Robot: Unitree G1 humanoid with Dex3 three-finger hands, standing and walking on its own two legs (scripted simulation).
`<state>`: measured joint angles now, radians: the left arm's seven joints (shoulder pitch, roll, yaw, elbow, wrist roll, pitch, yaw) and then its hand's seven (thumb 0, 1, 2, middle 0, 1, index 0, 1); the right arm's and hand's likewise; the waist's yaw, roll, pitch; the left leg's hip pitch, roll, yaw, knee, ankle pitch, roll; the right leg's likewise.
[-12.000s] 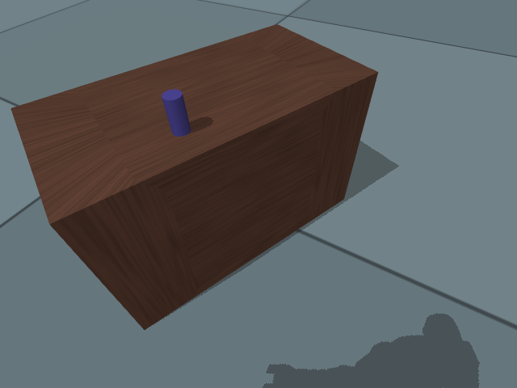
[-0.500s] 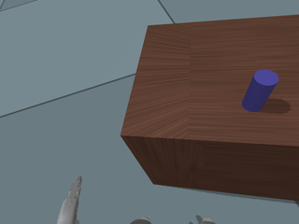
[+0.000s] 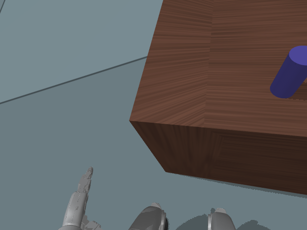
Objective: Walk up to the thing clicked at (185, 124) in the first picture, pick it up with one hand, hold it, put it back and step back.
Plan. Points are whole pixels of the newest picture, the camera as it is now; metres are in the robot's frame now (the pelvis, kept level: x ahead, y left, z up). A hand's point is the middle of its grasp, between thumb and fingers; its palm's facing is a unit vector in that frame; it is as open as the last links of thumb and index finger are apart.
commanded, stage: close in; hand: right
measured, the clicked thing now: (291, 74) +0.49 -0.23 +0.06
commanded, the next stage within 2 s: rest palm in 0.60 s
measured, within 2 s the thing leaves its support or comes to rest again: leaves its support in 1.32 s
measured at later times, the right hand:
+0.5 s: hand (305, 67) +0.50 -0.25 +0.07, palm faces +0.18 +0.98 +0.02, open 17.7 cm
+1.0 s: hand (292, 62) +0.52 -0.23 +0.07, palm faces +0.19 +0.98 +0.03, open 17.5 cm
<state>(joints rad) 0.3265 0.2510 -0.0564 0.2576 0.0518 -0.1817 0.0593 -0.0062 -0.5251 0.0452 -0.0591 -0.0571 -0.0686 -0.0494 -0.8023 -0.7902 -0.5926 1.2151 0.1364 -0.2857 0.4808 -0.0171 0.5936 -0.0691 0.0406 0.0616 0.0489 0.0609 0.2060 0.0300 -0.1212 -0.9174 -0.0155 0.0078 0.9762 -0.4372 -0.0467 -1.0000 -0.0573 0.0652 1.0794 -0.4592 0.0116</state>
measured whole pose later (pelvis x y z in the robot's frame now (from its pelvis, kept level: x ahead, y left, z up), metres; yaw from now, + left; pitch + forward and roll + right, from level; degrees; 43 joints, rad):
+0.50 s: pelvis -0.01 +0.01 -0.01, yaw +1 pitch +22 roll +4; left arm 0.36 0.23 -0.01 0.07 0.04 -0.07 0.00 -0.01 -0.52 0.04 -0.06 -0.05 -0.07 -0.04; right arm -0.85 -0.67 -0.56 1.18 0.07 -0.31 0.25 -0.02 0.60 -0.06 0.03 0.06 0.04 0.06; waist 0.23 -0.01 -0.14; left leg -0.97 -0.03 0.00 1.05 -0.46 -0.04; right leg -1.03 -0.07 0.06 1.13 -0.48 0.02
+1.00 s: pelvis +0.00 +0.01 -0.01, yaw +1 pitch +22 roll +4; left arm 0.37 0.23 0.02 0.06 0.04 -0.03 -0.01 -0.01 -0.56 0.07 -0.06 -0.05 -0.05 -0.06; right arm -0.87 -0.61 -0.53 1.16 0.05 -0.30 0.17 -0.01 0.59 -0.07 0.06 0.08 0.07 0.08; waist 0.22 -0.01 -0.14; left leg -0.96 -0.02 -0.01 1.05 -0.47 -0.04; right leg -1.03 -0.07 0.05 1.13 -0.49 0.02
